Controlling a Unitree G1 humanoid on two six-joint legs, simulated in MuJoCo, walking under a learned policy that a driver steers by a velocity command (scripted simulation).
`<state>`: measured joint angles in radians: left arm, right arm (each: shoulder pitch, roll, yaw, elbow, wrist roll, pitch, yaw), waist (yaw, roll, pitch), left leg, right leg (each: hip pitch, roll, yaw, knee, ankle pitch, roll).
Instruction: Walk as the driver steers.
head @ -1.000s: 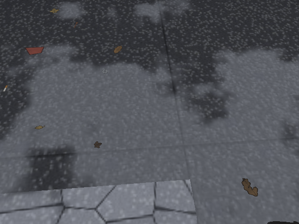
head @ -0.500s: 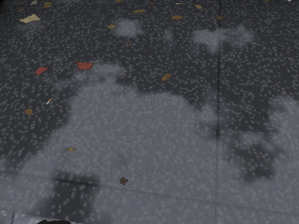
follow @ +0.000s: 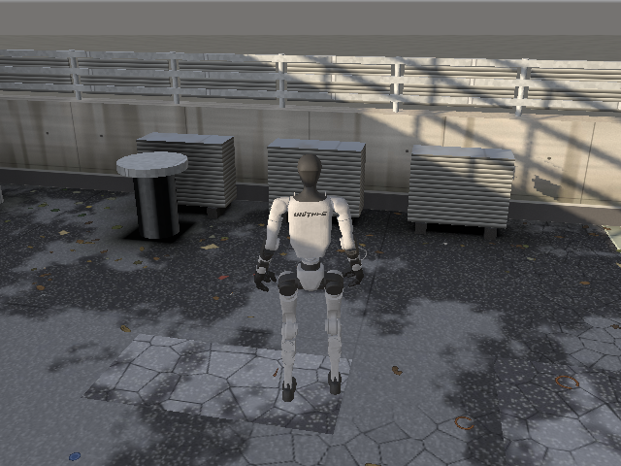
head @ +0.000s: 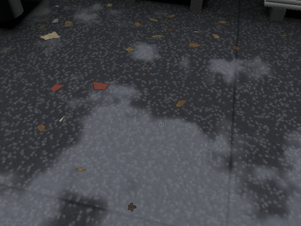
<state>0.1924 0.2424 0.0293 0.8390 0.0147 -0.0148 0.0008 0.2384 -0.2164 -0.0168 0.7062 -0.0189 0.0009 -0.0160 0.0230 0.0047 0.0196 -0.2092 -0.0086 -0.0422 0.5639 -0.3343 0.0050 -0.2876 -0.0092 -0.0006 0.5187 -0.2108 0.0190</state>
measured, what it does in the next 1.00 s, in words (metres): stands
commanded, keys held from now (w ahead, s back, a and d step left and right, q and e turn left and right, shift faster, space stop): no key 0.94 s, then w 0.06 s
